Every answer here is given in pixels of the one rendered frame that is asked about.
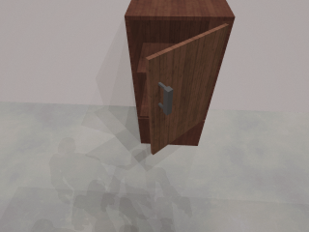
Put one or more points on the cupboard door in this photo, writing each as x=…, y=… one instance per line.
x=189, y=68

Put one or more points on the handle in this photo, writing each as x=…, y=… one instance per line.
x=167, y=98

